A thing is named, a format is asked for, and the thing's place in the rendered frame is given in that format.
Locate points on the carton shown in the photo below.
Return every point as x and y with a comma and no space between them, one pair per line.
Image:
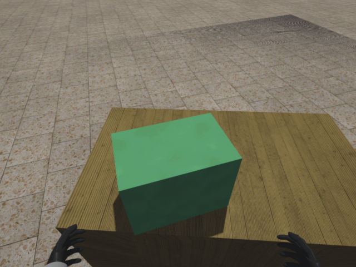
175,170

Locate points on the pedestal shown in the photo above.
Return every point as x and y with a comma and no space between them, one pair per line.
297,174

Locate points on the robot right hand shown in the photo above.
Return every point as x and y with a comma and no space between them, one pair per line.
304,254

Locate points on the robot left hand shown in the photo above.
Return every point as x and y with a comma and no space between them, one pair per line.
60,252

